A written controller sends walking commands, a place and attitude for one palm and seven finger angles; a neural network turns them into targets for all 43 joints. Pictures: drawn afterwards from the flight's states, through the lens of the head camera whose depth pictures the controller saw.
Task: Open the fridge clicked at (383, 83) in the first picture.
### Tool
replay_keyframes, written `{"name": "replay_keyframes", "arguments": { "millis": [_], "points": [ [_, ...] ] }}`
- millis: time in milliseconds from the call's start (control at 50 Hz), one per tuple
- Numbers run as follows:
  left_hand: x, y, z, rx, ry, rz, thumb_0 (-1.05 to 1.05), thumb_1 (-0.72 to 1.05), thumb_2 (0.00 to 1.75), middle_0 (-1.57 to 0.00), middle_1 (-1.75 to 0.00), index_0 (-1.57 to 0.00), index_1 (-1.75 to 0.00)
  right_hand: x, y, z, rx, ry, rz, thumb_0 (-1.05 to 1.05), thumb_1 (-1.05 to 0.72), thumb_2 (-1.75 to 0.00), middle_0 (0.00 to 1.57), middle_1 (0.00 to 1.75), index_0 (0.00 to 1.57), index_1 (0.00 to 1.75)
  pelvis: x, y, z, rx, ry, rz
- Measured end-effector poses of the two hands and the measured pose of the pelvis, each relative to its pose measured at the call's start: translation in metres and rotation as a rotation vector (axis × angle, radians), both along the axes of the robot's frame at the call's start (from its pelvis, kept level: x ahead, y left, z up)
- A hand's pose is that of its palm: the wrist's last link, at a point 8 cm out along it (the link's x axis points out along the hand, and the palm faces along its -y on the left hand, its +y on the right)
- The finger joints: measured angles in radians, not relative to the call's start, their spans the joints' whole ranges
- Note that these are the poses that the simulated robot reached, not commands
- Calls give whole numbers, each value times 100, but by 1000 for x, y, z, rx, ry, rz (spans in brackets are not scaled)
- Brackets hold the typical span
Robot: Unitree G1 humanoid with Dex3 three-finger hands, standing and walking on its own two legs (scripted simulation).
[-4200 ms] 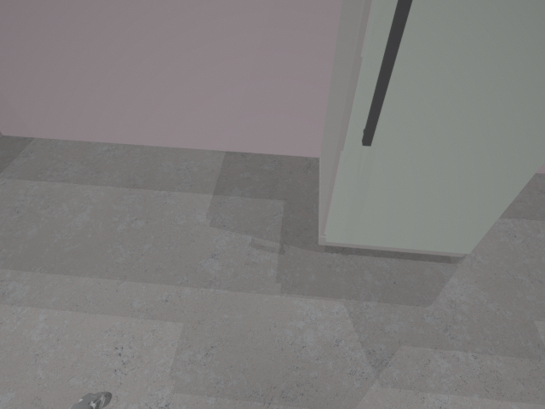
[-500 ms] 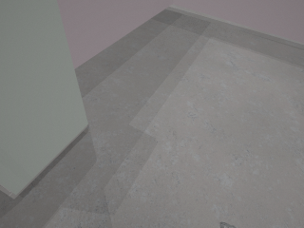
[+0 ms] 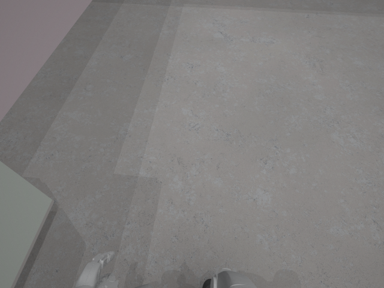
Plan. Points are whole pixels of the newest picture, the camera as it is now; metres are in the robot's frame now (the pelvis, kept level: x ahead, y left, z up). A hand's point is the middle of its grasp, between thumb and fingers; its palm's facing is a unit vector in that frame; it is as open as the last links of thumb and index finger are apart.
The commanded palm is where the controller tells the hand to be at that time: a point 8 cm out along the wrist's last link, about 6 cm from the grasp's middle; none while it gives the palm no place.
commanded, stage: walk to a spot facing it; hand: left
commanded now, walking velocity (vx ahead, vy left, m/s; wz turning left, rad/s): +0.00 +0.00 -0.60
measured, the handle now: out of the picture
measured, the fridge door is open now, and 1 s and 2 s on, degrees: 0 0 0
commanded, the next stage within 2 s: turn to face it in 1.94 s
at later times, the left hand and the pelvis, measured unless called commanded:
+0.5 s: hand (87, 270) +0.17 +0.26 -0.16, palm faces -0.17 -0.96 -0.21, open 7.4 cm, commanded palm none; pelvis +0.06 +0.06 +0.02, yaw -17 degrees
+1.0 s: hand (149, 226) +0.27 +0.12 -0.13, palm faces -0.57 -0.77 -0.28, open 7.3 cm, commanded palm none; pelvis +0.04 +0.03 +0.01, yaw -36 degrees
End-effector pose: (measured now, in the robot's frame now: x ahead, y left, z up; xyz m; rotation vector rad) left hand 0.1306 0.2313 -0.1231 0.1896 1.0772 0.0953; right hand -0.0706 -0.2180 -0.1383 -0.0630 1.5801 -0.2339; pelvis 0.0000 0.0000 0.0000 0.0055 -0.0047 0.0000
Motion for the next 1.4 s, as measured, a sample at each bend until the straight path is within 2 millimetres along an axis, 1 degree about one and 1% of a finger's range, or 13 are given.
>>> {"name": "replay_keyframes", "arguments": {
  "millis": [140,200,280,360,460,580,680,780,920,980,1060,1180,1400],
  "points": [
    [8,2,17,43,77,-32,1,91,90,-20,-30,-21,-30,134,-17,15,-49,-331,20,1,-91,-90,20,30,19,29,25,2,18,10,3,-81],
    [11,9,21,52,98,-46,1,91,90,-20,-30,-21,-30,178,-18,26,-67,-444,29,0,-91,-90,20,30,19,29,32,8,21,14,13,-114],
    [17,23,21,54,109,-55,1,91,90,-20,-30,-21,-30,212,-14,37,-89,-520,37,0,-91,-90,20,30,19,29,41,20,21,15,23,-161],
    [23,43,12,48,123,-60,1,91,90,-20,-30,-21,-30,225,-4,44,-123,-537,35,0,-91,-90,20,30,19,29,49,36,18,1,31,-201],
    [36,69,-4,31,158,-87,1,91,90,-20,-30,-20,-30,210,14,52,-176,-513,9,0,-91,-90,20,30,20,30,57,57,15,-7,26,-262],
    [54,79,2,26,204,-191,1,91,90,-20,-30,-20,-30,160,28,63,-212,-430,-95,0,-91,-90,20,30,20,30,63,70,28,-42,25,-350],
    [73,71,7,34,224,-270,1,91,90,-20,-30,-20,-30,113,37,60,-215,-361,-213,0,-91,-90,20,30,20,30,65,73,31,-49,29,-421],
    [102,40,10,45,206,-378,1,91,90,-20,-30,-20,-30,58,45,48,-192,-278,-341,0,-90,-90,20,30,20,30,61,67,30,-41,30,-492],
    [148,-39,18,75,62,-561,1,91,90,-20,-30,-20,-30,-20,44,12,-132,-181,-514,0,-90,-90,20,30,20,30,48,40,12,3,30,-592],
    [155,-66,26,86,1,-608,1,91,90,-20,-30,-20,-30,-40,40,2,-116,-143,-557,1,-91,-90,20,30,20,30,43,32,11,-1,26,-619],
    [153,-82,38,93,-13,-629,1,91,90,-20,-30,-20,-30,-37,30,9,-122,-176,-586,1,-91,-90,20,30,19,29,40,23,20,13,11,-665],
    [140,-87,37,80,37,-667,1,91,90,-20,-30,-21,-30,-11,9,24,-163,-296,-601,1,-91,-90,20,30,19,29,44,16,28,14,3,-726],
    [132,-40,6,85,238,-645,1,90,90,-20,-30,-21,-30,68,-25,55,-295,-427,-573,1,-91,-90,20,30,19,29,93,18,24,-16,15,-832]
  ]
}}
